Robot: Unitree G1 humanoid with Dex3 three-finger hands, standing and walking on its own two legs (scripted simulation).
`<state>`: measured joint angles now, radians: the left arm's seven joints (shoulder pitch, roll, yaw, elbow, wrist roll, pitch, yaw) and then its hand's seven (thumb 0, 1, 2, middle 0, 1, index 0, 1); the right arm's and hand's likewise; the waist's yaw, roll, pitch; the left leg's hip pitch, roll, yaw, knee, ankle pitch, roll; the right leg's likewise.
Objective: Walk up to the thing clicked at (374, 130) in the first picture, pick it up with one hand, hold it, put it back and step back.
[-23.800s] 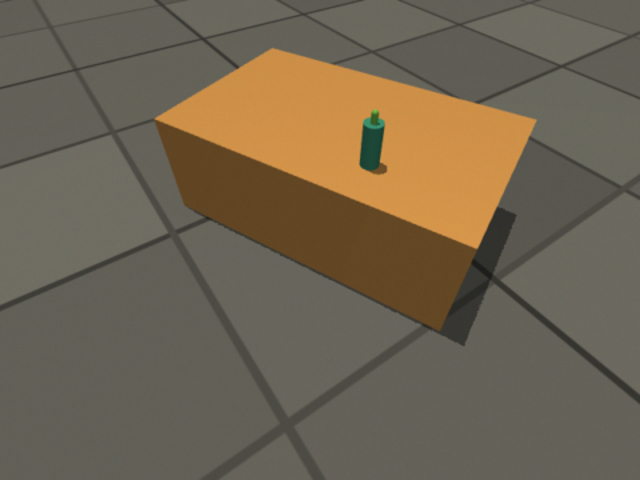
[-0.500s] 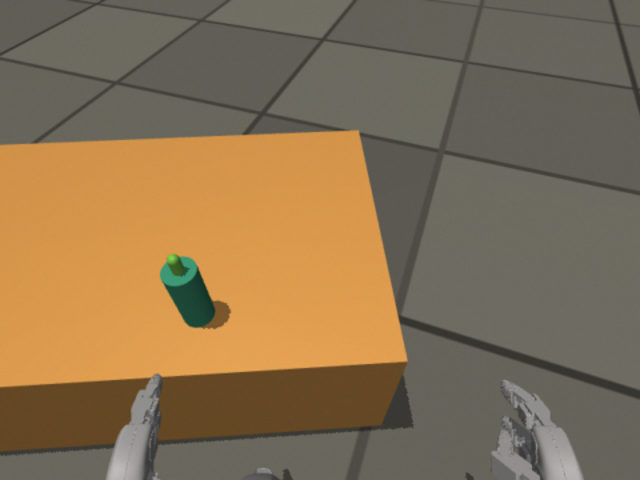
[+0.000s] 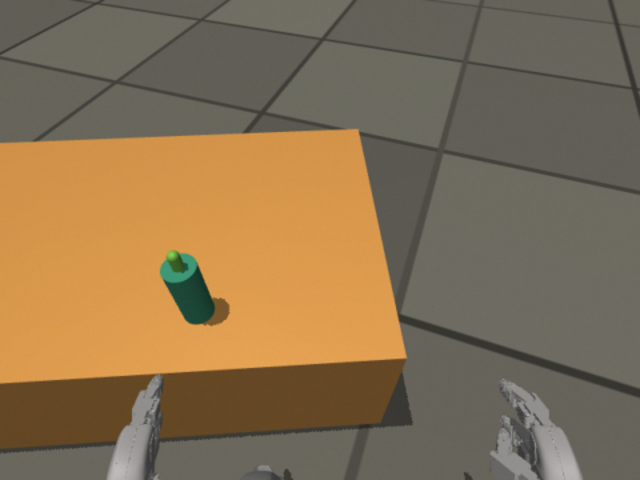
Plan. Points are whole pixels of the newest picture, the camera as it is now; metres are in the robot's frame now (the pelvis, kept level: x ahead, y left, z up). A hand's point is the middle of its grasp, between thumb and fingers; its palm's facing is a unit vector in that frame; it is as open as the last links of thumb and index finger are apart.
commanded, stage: home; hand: left
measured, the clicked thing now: (186, 284) +0.49 +0.28 -0.16
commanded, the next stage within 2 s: stand in 0.60 s
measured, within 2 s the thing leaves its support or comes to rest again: neither
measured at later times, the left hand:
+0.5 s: hand (191, 465) +0.17 +0.17 -0.05, palm faces +0.13 -0.95 -0.28, open 17.3 cm
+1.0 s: hand out of the picture +0.12 +0.23 -0.10, palm faces -0.02 -0.92 -0.38, open 12.9 cm
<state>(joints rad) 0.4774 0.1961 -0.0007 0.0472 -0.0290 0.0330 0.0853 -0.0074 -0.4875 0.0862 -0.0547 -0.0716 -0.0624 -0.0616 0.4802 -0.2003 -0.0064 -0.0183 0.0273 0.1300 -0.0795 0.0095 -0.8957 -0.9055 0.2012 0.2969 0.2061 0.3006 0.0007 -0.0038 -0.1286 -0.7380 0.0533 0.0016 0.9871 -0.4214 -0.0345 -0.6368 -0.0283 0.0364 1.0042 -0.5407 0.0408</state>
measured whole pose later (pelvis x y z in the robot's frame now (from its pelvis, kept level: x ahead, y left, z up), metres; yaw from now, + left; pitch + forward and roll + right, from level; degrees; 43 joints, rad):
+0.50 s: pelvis +0.00 -0.01 +0.01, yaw +1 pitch +8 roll -1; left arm 0.48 0.20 -0.01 0.03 -0.02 0.13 0.15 -0.01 -0.51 0.07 -0.05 -0.07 -0.06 -0.06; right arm 0.30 -0.21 0.01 0.45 0.02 -0.01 -0.14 0.01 -0.90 -0.90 0.20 0.30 0.21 0.30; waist -0.02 0.03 -0.10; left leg -0.69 0.07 -0.03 0.96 -0.41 -0.05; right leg -0.57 -0.01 0.00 0.96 -0.52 0.03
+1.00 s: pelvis +0.00 +0.00 +0.02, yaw +2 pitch +1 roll +0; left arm 0.30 0.33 0.00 0.57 0.06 0.02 0.03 0.00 0.04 0.59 -0.18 -0.26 -0.19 -0.26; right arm 0.19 -0.30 -0.02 0.77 -0.05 -0.02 -0.01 0.01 -0.90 -0.90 0.20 0.30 0.21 0.30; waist 0.01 0.00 0.01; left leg -0.51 0.04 -0.02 0.87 -0.39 -0.03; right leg -0.39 -0.04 0.01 0.88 -0.51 0.03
